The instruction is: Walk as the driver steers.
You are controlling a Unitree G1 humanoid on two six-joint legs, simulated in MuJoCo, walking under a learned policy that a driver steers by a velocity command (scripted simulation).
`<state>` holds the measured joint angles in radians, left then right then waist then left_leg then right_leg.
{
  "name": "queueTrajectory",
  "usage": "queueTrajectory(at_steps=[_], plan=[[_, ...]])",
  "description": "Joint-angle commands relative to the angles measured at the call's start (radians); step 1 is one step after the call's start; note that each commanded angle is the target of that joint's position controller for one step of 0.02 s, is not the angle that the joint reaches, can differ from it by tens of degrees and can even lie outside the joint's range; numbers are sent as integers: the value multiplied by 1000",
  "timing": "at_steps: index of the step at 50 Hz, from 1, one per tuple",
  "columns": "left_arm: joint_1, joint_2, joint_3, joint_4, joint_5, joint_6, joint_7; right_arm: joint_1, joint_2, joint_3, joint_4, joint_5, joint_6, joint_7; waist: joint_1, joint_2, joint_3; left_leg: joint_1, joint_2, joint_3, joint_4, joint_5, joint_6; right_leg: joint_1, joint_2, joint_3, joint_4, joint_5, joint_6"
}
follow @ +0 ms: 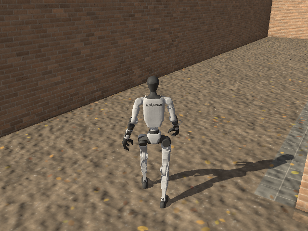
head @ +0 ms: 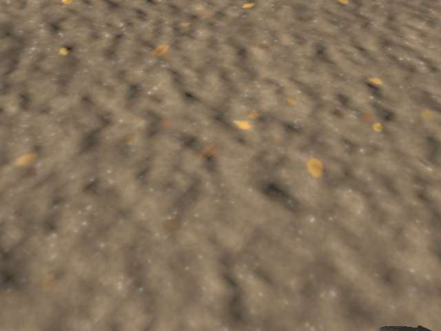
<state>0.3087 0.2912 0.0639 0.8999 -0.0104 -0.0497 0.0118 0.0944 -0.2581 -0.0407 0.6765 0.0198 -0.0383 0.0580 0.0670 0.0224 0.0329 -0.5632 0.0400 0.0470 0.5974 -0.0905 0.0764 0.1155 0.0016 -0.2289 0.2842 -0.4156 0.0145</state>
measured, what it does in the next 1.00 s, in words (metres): walks ahead: left foot, then right foot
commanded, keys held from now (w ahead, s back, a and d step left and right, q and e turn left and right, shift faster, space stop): w+q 0.36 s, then w+e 0.64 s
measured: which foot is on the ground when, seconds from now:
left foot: up 0.00-0.00, down 0.02-0.54, up 0.56-0.98, down 1.00-1.00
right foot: down 0.00-0.04, up 0.06-0.50, down 0.52-1.00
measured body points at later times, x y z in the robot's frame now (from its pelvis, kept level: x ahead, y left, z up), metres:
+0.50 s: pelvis +0.29 +0.01 +0.01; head +0.31 +0.02 +0.46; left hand +0.45 +0.30 -0.07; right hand +0.41 -0.27 -0.10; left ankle +0.15 +0.09 -0.72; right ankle +0.45 -0.07 -0.72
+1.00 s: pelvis +0.56 +0.06 +0.01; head +0.59 +0.06 +0.46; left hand +0.54 +0.35 -0.11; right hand +0.83 -0.15 -0.05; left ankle +0.67 +0.19 -0.73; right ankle +0.45 -0.07 -0.72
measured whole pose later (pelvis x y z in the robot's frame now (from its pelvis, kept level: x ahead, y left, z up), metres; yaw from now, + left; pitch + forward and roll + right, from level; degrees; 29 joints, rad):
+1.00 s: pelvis +0.56 +0.06 +0.01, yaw +1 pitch +2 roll +0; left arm 0.44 0.29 0.07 0.80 -0.03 -0.03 0.02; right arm 0.02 -0.26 -0.04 0.62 0.00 -0.12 0.01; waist 0.10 0.01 0.00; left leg -0.42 -0.02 -0.08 0.43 -0.06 0.00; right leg -0.07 0.10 0.24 0.48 -0.42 -0.05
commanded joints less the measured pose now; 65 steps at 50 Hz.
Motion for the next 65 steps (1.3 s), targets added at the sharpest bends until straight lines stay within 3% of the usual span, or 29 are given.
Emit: queueTrajectory(at_steps=[1,2,3,4,5,6,7,10,17,22,25,26,27,28,29,31,33,36,40,45,48,49,50,51,52,53,55,59,65], plan=[[-45,198,44,-65,-6,13,21,251,-196,-90,-20,3,-3,-11,-197,-77,-157,377,-103,44,-61,-31,87,-106,-226,19,464,1092,-84],[-8,129,21,-96,18,0,20,370,-292,-120,3,4,9,-35,-215,87,-257,705,86,-272,-78,-54,176,-422,-148,9,802,663,-36],[33,39,-13,-136,25,-37,1,309,-327,-114,-31,6,-2,-33,-121,249,-364,944,292,-837,-239,-180,359,-780,71,184,1104,-151,8],[-64,135,8,-150,-6,-74,-20,318,-241,-89,-38,0,-11,-28,-188,128,-363,941,285,-810,-296,-222,320,-887,7,345,1143,-127,-16],[-130,145,9,-177,-32,-93,-28,287,-202,-78,-37,-7,-19,-29,-177,77,-233,822,249,-654,-298,-166,277,-915,-35,328,1094,-49,-39],[-140,125,6,-177,-17,-99,-23,226,-187,-74,-40,-6,-25,-27,-125,-25,-141,665,200,-542,-307,-60,242,-877,-77,320,984,20,-40],[-137,137,15,-168,7,-93,-15,173,-152,-63,-53,-10,-27,-31,-93,-26,-104,563,166,-465,-322,37,221,-817,-107,318,896,62,-32],[-97,116,17,-170,24,-58,-14,141,-160,-62,-71,-13,-31,-43,-46,9,-77,402,128,-395,-371,181,233,-722,-113,303,792,119,18],[-325,59,-7,-241,16,-55,-20,231,-204,-77,-33,-1,-16,-74,-128,52,-29,296,40,-302,-358,50,146,-628,-26,276,322,497,64],[-340,98,2,-249,6,-75,-46,285,-175,-68,12,-5,-13,-75,-142,89,-25,466,132,-369,-271,32,127,-633,-38,289,225,466,5],[-220,136,23,-220,10,-81,-43,266,-172,-64,20,-10,-6,-72,-73,102,-61,536,117,-332,-125,344,90,-490,1,226,168,361,-76],[-89,174,37,-195,18,-84,-40,265,-145,-51,12,-18,-5,-73,-17,60,-178,484,67,-273,74,382,61,-281,-61,298,199,409,-133],[41,262,60,-180,28,-81,-41,362,-103,-34,-4,-18,-16,-73,-18,-143,-340,190,-57,-181,415,125,-16,85,-252,643,200,372,-287],[101,237,59,-144,-6,-70,-55,384,-101,-26,-5,-16,-29,-73,-9,-330,-355,-71,-139,-152,636,-440,-66,213,-356,999,29,125,-378],[58,170,36,-157,-25,-65,-57,287,-172,-40,-23,-2,-40,-69,7,-209,-220,-193,-72,-201,700,-423,-53,139,-340,992,-8,-42,-332],[-26,127,21,-182,1,-48,-50,124,-162,-36,-61,-13,-60,-62,-4,-59,-39,-203,-10,-158,616,-297,-47,-96,-256,778,-37,87,-284],[-48,106,12,-192,10,-43,-41,127,-141,-40,-66,-37,-68,-61,-47,-83,-37,-112,26,-151,480,-227,-62,-187,-189,683,-60,258,-264],[-28,127,20,-187,-3,-37,-24,116,-106,-30,-72,-38,-63,-62,-59,-114,-51,-64,16,-114,320,-208,-102,-245,-159,604,-77,399,-280],[16,164,36,-170,-14,-23,-3,-24,-72,-14,-97,-30,-67,-59,-16,-107,-30,21,-20,-107,62,29,-135,-328,-116,536,-74,408,-243],[91,154,38,-150,-23,1,8,-131,-97,-23,-120,-12,-83,-44,10,-115,-28,122,-64,-133,-98,101,-129,-298,-126,611,-2,329,-211],[65,150,42,-159,-21,10,10,-60,-131,-44,-103,-7,-94,-46,-50,-142,-43,254,-57,-131,-171,40,-85,-278,-127,663,89,341,-178],[54,125,34,-169,-16,9,8,23,-156,-57,-84,-13,-96,-53,-94,-135,-90,392,-33,-132,-196,33,-56,-309,-87,638,178,377,-151],[39,73,16,-190,-3,4,3,164,-205,-73,-70,-29,-98,-62,-161,-60,-210,622,112,-256,-171,-16,9,-412,-36,567,416,304,-117],[162,0,-7,-215,-19,-6,4,267,-287,-94,-41,-40,-81,-64,-132,216,-347,936,339,-638,-215,-164,164,-720,102,414,726,-75,-53],[175,80,3,-211,-32,-8,7,280,-228,-85,-26,-20,-73,-56,-133,251,-311,917,396,-825,-277,-378,194,-881,30,398,896,-177,-38],[89,145,21,-210,-31,-4,7,236,-158,-66,-34,-17,-70,-57,-152,137,-174,801,344,-697,-300,-392,154,-920,-10,403,956,-88,-31],[-1,134,27,-230,-11,4,4,153,-108,-48,-27,-26,-64,-55,-122,59,-43,602,258,-461,-339,-170,113,-884,-63,365,922,37,-16],[-33,64,18,-263,-17,23,-15,123,-111,-50,5,-26,-75,-53,-83,90,-3,461,210,-248,-428,14,114,-822,-112,328,827,125,-2],[-169,40,0,-310,-11,13,-43,133,-177,-67,52,-20,-70,-60,-113,37,9,477,192,-34,-450,172,99,-788,-111,281,526,404,-3]])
